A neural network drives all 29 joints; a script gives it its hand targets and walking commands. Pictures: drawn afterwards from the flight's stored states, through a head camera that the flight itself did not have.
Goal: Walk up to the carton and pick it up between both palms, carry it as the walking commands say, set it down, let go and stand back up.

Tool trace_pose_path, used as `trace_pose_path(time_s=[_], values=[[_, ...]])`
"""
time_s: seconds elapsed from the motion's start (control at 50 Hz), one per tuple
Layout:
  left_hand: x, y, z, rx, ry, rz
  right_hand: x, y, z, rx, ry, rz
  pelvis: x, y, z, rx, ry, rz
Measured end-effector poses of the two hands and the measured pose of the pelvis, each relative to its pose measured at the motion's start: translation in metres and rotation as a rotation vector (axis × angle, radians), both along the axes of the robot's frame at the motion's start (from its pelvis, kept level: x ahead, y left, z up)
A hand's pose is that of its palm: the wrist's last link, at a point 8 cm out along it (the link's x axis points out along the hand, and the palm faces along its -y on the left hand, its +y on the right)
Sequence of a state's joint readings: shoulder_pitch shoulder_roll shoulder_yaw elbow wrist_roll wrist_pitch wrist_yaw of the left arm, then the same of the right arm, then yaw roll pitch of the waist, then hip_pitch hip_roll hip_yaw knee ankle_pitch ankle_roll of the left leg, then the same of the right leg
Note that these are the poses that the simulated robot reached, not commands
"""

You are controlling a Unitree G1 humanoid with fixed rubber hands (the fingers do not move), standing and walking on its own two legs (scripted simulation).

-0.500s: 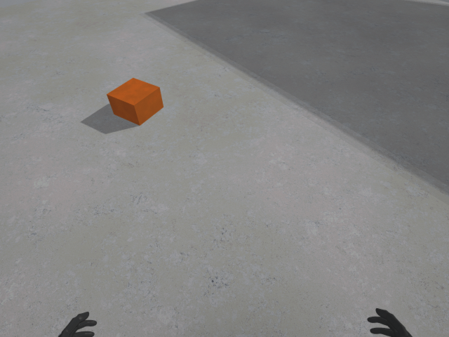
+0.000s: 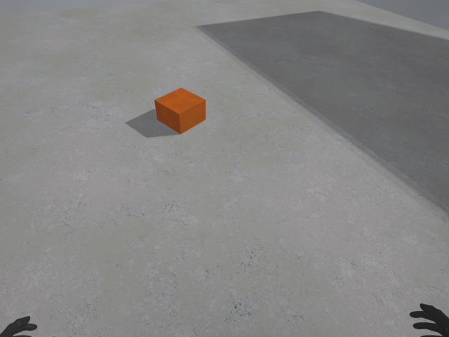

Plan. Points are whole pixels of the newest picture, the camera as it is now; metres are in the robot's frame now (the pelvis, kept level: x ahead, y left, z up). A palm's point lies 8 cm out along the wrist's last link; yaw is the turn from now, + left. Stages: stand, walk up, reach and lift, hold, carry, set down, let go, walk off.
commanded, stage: walk up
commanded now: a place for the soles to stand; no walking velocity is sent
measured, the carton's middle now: (181, 110) +1.82 +0.32 -0.67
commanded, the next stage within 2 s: none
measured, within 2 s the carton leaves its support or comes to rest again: neither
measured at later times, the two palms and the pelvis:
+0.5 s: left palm (54, 255) +0.29 +0.35 -0.04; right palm (370, 247) +0.35 -0.33 -0.08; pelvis +0.22 +0.00 +0.00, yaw +9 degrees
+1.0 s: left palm (63, 208) +0.44 +0.42 -0.08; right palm (296, 145) +0.67 -0.21 -0.04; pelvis +0.46 +0.08 +0.01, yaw +14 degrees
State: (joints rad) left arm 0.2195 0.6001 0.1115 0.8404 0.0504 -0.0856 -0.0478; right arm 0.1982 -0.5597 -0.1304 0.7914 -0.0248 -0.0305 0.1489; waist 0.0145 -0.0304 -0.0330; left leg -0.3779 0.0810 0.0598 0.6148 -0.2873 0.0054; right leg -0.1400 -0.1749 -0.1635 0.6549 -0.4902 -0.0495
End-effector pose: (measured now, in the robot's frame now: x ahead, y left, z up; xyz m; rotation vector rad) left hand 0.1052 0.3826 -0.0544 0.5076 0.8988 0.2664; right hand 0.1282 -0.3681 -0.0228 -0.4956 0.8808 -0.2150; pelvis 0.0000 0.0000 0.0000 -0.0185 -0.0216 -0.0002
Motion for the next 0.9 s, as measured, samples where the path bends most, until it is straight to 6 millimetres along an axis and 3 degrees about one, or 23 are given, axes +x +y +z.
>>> trace_pose_path(time_s=[0.06,0.18,0.24,0.3,0.38,0.42,0.48,0.6,0.66,0.72,0.82,0.86,0.9], values=[[0.033,-0.002,-0.009,-0.047,-0.021,-0.016,-0.003,0.012,-0.01,-0.011,0.021,-0.032,0.017,0.012,-0.004,0.023,0.004,0.016],[0.085,-0.025,-0.01,-0.143,0.0,-0.054,-0.006,0.039,-0.02,0.035,0.12,-0.047,0.062,0.019,0.012,0.029,0.014,0.039],[0.109,-0.031,-0.005,-0.152,0.011,-0.055,0.008,0.042,-0.026,0.058,0.153,-0.048,0.087,0.018,0.015,0.029,0.018,0.055],[0.141,-0.035,0.004,-0.141,-0.008,-0.053,0.035,0.038,-0.034,0.071,0.171,-0.039,0.116,0.014,0.015,0.033,0.021,0.071],[0.187,-0.037,0.012,-0.09,-0.062,-0.039,0.095,0.024,-0.051,0.071,0.169,0.007,0.162,0.002,0.004,0.031,0.02,0.093],[0.197,-0.034,0.013,-0.055,-0.09,-0.01,0.134,0.024,-0.061,0.073,0.159,0.045,0.18,-0.004,-0.003,0.02,0.019,0.112],[0.187,-0.03,0.017,-0.041,-0.069,0.07,0.199,0.035,-0.062,0.089,0.129,0.113,0.207,-0.005,0.001,0.003,0.012,0.146],[0.145,-0.021,0.021,-0.035,0.066,0.226,0.325,0.071,-0.044,0.117,0.085,0.263,0.262,0.001,0.016,-0.007,0.014,0.199],[0.131,-0.016,0.017,-0.047,0.146,0.29,0.387,0.097,-0.033,0.128,0.051,0.327,0.29,0.008,0.018,-0.006,0.013,0.218],[0.13,-0.01,0.008,-0.069,0.208,0.339,0.45,0.131,-0.023,0.142,0.0,0.382,0.32,0.021,0.017,-0.007,0.013,0.236],[0.167,0.014,-0.017,-0.094,0.248,0.377,0.539,0.184,-0.016,0.114,-0.098,0.45,0.376,0.054,0.001,0.001,0.023,0.247],[0.2,0.021,-0.026,-0.111,0.223,0.362,0.554,0.19,-0.017,0.102,-0.122,0.426,0.392,0.065,-0.003,0.004,0.022,0.255],[0.239,0.025,-0.03,-0.133,0.18,0.332,0.554,0.188,-0.018,0.102,-0.103,0.376,0.411,0.071,0.0,0.012,0.02,0.254]])
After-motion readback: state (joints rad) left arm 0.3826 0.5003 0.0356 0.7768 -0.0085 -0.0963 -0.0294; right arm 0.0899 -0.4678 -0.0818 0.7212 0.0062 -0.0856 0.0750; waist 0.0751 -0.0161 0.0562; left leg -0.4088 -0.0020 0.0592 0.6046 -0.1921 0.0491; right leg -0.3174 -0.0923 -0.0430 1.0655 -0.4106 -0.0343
